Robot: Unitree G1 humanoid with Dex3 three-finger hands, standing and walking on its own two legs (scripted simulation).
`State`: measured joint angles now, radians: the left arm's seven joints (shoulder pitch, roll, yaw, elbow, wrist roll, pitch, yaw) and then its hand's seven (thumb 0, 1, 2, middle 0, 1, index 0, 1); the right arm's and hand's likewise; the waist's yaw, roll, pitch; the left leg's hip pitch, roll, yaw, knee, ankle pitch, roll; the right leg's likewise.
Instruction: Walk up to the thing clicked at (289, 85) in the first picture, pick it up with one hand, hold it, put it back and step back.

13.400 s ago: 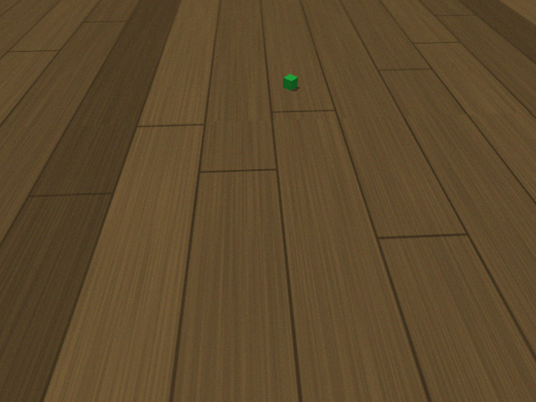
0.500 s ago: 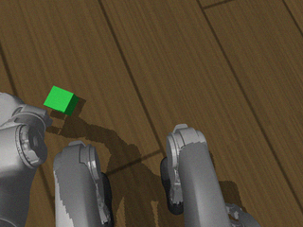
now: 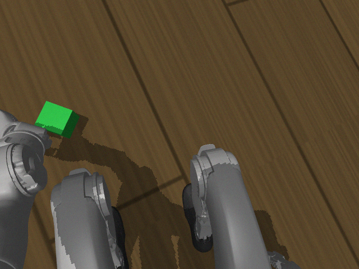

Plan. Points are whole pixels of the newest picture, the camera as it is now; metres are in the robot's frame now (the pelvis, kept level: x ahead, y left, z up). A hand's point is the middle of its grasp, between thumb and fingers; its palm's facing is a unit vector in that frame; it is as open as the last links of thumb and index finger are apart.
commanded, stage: rise first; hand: left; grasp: from above
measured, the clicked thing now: (58, 120) +0.48 +0.26 -0.30
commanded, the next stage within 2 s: approach in 1.62 s
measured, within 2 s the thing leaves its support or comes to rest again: neither
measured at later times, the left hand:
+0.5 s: hand (27, 131) +0.43 +0.28 -0.18, palm faces -0.14 -0.42 -0.90, open 13.4 cm
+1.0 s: hand (35, 126) +0.44 +0.27 -0.19, palm faces -0.13 -0.42 -0.90, open 13.4 cm
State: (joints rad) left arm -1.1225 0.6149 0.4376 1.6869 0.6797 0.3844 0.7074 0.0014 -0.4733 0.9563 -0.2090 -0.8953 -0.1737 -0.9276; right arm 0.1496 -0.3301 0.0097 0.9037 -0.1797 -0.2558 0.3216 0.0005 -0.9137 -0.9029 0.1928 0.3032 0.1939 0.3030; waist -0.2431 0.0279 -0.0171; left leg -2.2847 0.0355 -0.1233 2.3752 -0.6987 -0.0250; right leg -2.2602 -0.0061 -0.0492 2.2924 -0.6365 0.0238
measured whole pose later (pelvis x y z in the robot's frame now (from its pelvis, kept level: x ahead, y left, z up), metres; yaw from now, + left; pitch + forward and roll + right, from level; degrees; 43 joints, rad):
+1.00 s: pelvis +0.00 +0.00 +0.00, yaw -2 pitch +33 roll -8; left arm -1.19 0.68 0.47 1.75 0.67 0.39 0.78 0.00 -0.41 0.88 -0.23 -0.92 -0.21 -0.94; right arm 0.14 -0.34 0.06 0.94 -0.21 -0.29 0.42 0.00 -0.92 -0.90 0.19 0.30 0.19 0.30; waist -0.30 0.02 0.06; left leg -2.28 0.04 -0.17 2.41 -0.71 -0.03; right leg -2.24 0.00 -0.09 2.29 -0.63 0.02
